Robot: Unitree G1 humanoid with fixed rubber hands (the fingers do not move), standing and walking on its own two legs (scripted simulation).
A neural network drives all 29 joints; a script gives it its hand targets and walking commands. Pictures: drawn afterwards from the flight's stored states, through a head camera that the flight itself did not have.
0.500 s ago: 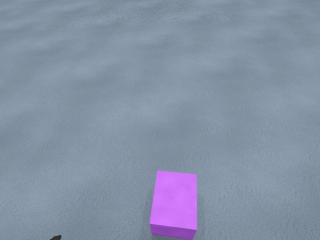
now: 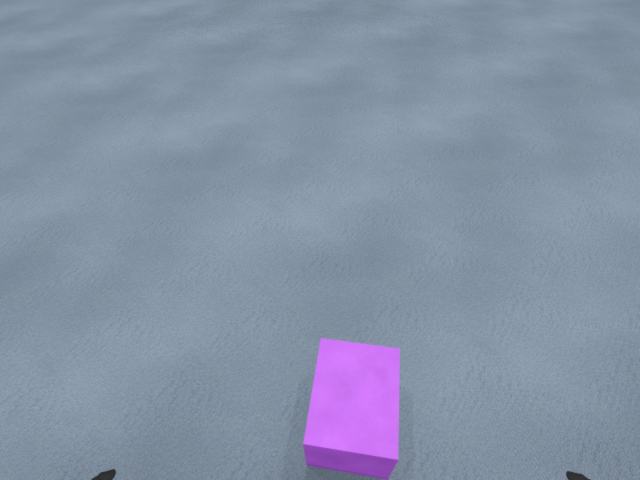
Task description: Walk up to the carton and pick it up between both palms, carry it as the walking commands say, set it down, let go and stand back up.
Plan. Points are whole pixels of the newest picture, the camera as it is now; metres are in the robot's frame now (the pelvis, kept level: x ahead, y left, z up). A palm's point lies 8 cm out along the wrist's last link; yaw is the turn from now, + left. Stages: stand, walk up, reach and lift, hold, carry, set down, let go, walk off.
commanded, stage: walk up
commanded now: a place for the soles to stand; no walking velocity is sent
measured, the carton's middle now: (353, 406) +0.45 -0.06 -0.66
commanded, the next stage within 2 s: reach and lift in 0.24 s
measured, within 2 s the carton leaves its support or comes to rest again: neither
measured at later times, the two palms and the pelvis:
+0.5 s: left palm (123, 472) +0.17 +0.28 -0.10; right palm out of the picture +0.13 -0.30 -0.10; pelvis -0.04 +0.00 -0.01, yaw -5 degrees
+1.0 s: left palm (187, 398) +0.28 +0.24 -0.15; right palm (523, 420) +0.25 -0.28 -0.14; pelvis -0.10 +0.01 -0.07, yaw -6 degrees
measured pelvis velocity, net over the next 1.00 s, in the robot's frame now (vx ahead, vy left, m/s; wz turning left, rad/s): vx -0.10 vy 0.01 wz -0.10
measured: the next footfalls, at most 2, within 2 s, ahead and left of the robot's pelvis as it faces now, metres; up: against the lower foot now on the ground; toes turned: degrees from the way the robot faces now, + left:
none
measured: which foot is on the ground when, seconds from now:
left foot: down 0.00-1.00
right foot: down 0.00-1.00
